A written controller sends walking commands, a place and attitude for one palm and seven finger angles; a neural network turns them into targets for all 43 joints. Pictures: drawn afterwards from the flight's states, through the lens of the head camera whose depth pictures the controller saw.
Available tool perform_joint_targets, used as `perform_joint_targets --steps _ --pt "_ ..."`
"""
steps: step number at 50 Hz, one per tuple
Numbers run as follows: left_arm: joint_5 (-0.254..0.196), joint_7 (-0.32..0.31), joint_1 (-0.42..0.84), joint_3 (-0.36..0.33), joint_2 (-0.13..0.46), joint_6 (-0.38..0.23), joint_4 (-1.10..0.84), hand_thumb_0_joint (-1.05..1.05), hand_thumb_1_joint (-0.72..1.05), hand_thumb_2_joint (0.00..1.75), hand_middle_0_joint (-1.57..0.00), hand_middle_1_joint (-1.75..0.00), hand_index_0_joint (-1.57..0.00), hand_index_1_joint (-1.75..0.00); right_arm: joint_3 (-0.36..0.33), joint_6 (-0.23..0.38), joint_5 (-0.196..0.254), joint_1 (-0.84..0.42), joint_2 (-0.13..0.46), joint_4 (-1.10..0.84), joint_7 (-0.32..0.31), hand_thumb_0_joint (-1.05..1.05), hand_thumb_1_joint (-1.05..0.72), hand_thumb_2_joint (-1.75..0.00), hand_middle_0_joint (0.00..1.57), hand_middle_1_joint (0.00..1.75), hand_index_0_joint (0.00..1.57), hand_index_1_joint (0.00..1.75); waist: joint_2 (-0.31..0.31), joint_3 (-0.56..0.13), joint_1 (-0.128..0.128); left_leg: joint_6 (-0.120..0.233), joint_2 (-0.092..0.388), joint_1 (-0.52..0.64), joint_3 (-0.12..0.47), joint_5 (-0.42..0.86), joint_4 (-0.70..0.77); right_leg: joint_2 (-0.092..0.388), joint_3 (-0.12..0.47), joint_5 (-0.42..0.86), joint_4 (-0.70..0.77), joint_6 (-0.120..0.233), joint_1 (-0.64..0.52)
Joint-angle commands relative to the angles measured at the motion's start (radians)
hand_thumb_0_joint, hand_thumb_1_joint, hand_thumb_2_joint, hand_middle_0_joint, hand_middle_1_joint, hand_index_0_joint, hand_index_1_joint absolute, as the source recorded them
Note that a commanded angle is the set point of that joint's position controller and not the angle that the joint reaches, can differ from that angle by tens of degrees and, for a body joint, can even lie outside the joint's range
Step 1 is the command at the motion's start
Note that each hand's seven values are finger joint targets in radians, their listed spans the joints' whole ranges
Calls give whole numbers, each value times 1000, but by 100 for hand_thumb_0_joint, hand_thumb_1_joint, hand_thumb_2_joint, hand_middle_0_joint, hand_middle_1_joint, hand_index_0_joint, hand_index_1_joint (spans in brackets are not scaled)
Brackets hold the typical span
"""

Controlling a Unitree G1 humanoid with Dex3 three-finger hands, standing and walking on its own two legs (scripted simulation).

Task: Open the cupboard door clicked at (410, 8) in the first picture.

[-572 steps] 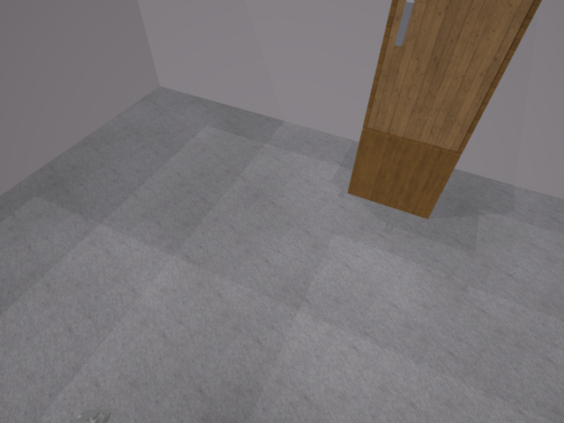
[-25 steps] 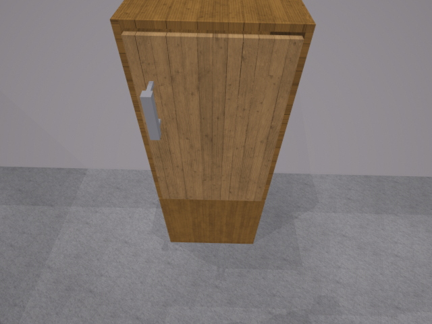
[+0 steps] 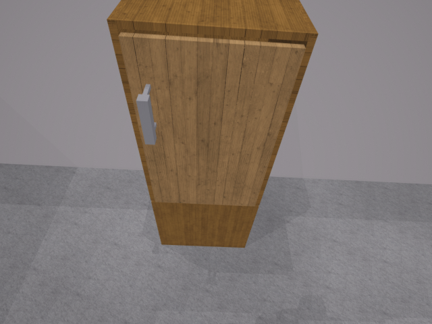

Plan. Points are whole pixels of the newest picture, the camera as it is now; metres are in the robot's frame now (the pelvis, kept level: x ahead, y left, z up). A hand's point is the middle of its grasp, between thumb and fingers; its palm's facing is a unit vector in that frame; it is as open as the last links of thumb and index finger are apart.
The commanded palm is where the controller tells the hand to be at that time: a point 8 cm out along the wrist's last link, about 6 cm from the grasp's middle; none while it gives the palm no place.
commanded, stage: look again from close up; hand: left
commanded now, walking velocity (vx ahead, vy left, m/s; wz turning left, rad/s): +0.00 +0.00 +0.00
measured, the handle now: (149, 114) +0.53 +0.20 +0.08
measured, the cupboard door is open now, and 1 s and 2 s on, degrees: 0 0 0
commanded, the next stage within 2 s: raise the hand with hooked fingers in 0.10 s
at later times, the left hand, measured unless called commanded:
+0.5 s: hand (132, 276) +0.20 +0.16 +0.00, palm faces +0.05 -1.00 -0.03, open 8.0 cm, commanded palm +0.13 +0.23 -0.04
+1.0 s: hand (106, 266) +0.21 +0.20 +0.01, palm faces +0.07 -1.00 -0.06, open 10.8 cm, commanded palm +0.17 +0.26 +0.02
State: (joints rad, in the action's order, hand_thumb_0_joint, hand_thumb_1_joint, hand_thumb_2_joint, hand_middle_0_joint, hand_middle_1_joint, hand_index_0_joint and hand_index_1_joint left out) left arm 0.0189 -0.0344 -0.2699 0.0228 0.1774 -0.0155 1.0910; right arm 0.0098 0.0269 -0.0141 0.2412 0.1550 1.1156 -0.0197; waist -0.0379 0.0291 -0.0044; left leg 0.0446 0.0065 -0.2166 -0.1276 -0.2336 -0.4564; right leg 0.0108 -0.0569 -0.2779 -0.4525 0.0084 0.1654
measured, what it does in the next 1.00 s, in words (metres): stands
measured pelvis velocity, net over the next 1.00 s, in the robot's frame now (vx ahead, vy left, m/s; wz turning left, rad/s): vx -0.02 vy -0.04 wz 0.06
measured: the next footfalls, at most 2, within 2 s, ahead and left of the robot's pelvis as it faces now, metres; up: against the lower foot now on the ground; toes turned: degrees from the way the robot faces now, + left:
none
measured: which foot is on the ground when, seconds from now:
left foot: down 0.00-1.00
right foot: down 0.00-1.00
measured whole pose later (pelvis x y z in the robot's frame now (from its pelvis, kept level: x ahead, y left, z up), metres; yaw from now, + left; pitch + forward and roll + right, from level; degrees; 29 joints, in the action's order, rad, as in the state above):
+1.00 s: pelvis -0.02 -0.04 -0.05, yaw +3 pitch +9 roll +0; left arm -0.36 0.39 -0.26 -0.31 0.31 -0.31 0.15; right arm 0.02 0.22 0.04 0.29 0.24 0.61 -0.07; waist 0.03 -0.09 0.01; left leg 0.00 0.05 -0.68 -0.04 -0.38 -0.90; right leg -0.02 -0.11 -0.46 -0.89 0.06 0.60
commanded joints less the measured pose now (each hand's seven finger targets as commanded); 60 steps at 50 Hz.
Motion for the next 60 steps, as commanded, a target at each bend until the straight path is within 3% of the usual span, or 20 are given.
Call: perform_joint_targets --steps 1,8,10,11,12,13,14,15,16,17,18,20,23,27,32,33,36,43,48,60 --pt "-3 -2 -63 -25 95 -11 -26 0 90 90 -20 -30 -20 -30 -18 16 3 40 117 -28 -8 0 -90 -90 20 30 20 30 44 -8 -1 6 125 46 141 155 102 99 96 143 79 26 39" --pt "-1 -2 -62 -27 104 -13 -21 0 90 90 -20 -30 -20 -30 -21 17 4 27 124 -24 -10 0 -90 -90 20 30 20 30 33 -3 -2 8 126 66 138 186 99 104 96 176 84 26 34" --pt "6 -43 -120 -17 83 -17 5 0 90 90 -20 -30 -20 -30 -21 12 12 -17 145 -91 -5 0 -90 -90 20 30 20 30 130 51 -5 -23 141 22 120 357 -77 140 134 338 79 14 89" --pt "-198 -47 597 -164 326 -210 -1572 0 88 89 -20 -32 -20 -32 -51 146 66 45 292 -443 -37 0 -90 -90 20 30 20 30 285 -468 107 -52 29 324 175 444 20 24 9 353 -28 27 15" --pt "-116 -89 155 -147 256 -165 -1367 0 85 88 -20 -33 -20 -33 -18 245 56 -39 199 -400 -65 0 -90 -90 20 30 20 30 362 -483 -7 -54 92 403 185 568 46 6 11 124 -123 38 85" --pt "-132 -114 -136 -29 61 -37 -1176 0 83 87 -21 -34 -21 -34 -33 273 68 -34 152 -387 -57 0 -90 -90 20 30 20 30 279 -319 28 -84 92 253 197 486 77 0 -28 -21 -174 19 185" --pt "-176 -92 -136 22 -66 -27 -1149 0 81 86 -21 -36 -21 -36 -40 270 68 5 166 -369 -53 0 -90 -90 20 30 20 30 137 -147 51 -69 81 150 193 387 69 -2 -34 -35 -158 9 237" --pt "-181 -76 -41 -16 -13 -77 -1187 0 78 85 -21 -37 -21 -37 -59 278 57 -26 206 -430 -46 0 -90 -90 20 30 20 30 67 -35 67 -51 66 48 204 230 17 -5 -42 -44 -113 8 287" --pt "-180 -54 -48 -81 35 -134 -1149 0 76 84 -21 -39 -21 -39 -72 279 37 -32 230 -454 -41 0 -90 -90 20 30 20 30 -8 -37 70 -45 42 -34 197 120 -45 -9 -51 -10 -83 12 311" --pt "-191 -15 -177 -107 10 -193 -1041 0 74 83 -21 -40 -21 -40 -78 272 24 -42 226 -479 -35 0 -90 -90 20 30 20 30 -112 -35 42 -43 31 -110 188 91 -105 -17 -67 4 -103 11 345" --pt "-197 37 -284 -143 13 -260 -961 0 71 82 -21 -42 -21 -42 -86 265 29 -57 228 -512 -20 0 -90 -90 20 30 20 30 -118 -47 -1 -58 20 -175 174 86 -144 -23 -77 -11 -155 20 352" --pt "-230 159 -315 -117 -44 -423 -906 0 67 80 -22 -45 -22 -45 -91 255 17 -107 219 -561 5 0 -90 -90 20 30 20 30 -201 -75 -24 -62 8 -324 147 18 -269 -26 -68 -48 -287 20 476" --pt "-252 333 -348 -258 102 -589 -877 0 60 77 -22 -50 -22 -50 -117 244 27 -130 225 -644 35 0 -90 -90 20 30 20 30 2 -184 -73 -62 -14 -427 112 6 -406 -6 -3 -12 -412 41 496" --pt "-330 361 -142 -321 183 -493 -1154 0 50 73 -23 -55 -23 -55 -98 213 54 -144 221 -776 1 0 -90 -90 20 30 20 30 42 -335 -57 -33 -29 -464 88 -99 -434 -4 65 -154 -376 16 456" --pt "-321 292 107 -288 207 -555 -1415 0 39 68 -24 -63 -24 -63 -74 227 46 -56 193 -736 -43 0 -90 -90 20 30 20 30 126 -331 40 -8 3 -427 124 -81 -508 -2 150 -174 -315 3 498" --pt "-323 304 153 -270 218 -563 -1406 0 36 67 -24 -64 -24 -64 -66 233 42 -46 202 -720 -51 0 -90 -90 20 30 20 30 73 -308 71 -5 9 -453 137 -85 -530 -4 157 -163 -317 -5 513" --pt "-336 376 143 -263 232 -539 -1272 0 29 64 -24 -69 -24 -69 -54 252 52 -41 217 -673 -66 0 -90 -90 20 30 20 30 88 -253 82 -7 12 -482 142 -101 -532 4 173 -162 -287 -14 509" --pt "-410 449 38 -443 328 -332 -1109 0 13 57 -25 -80 -25 -80 -42 249 63 -66 219 -677 -74 0 -90 -90 20 30 20 30 50 -351 -25 -13 2 -427 156 22 -439 42 195 74 -240 -59 272" --pt "-418 420 22 -465 307 -361 -1116 0 1 52 -26 -87 -26 -87 -51 256 56 -50 219 -667 -60 0 -90 -90 20 30 20 30 -25 -323 -30 -16 -1 -375 150 86 -372 29 140 232 -252 -65 244" --pt "-402 423 195 -448 355 -384 -1159 0 -27 40 -28 -105 -28 -105 -48 276 67 -21 248 -658 -70 0 -90 -90 20 30 20 30 120 -307 -7 -10 5 -173 144 77 -250 -27 21 83 -218 3 309"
